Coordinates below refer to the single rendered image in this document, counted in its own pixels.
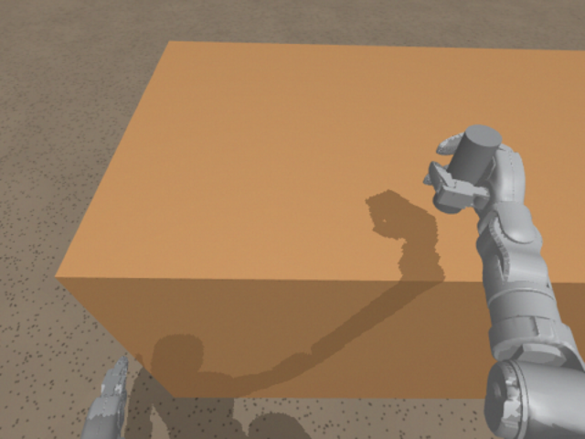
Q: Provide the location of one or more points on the can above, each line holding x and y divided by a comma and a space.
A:
472, 156

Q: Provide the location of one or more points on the left robot hand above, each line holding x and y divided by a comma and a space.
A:
106, 414

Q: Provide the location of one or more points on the right robot hand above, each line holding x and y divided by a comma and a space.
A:
503, 180

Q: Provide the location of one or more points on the right robot arm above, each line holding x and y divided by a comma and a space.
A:
536, 389

